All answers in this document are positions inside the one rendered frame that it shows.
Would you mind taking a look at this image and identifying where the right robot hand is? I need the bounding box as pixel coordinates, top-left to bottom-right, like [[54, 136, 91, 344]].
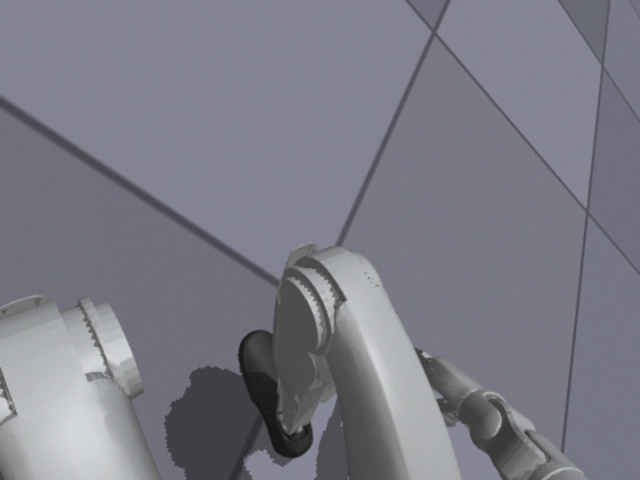
[[414, 347, 486, 427]]

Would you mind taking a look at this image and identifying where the right robot arm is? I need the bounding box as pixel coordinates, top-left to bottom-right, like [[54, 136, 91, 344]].
[[459, 389, 589, 480]]

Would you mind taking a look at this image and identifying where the right robot foot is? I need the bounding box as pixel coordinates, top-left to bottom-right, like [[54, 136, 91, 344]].
[[239, 330, 313, 458]]

